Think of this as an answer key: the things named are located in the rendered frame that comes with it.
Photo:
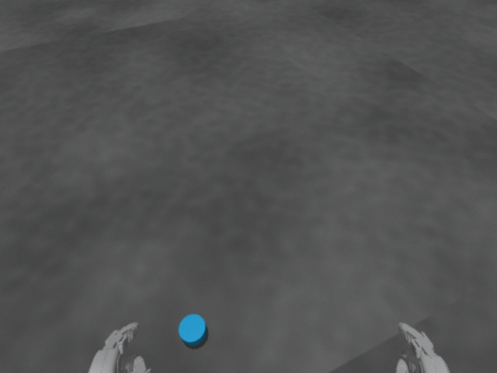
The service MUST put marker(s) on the left robot hand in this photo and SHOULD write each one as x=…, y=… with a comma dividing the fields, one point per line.
x=108, y=360

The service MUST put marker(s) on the right robot hand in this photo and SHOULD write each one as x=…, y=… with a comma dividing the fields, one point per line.
x=425, y=360

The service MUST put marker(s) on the tin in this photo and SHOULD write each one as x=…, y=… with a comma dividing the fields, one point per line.
x=192, y=329

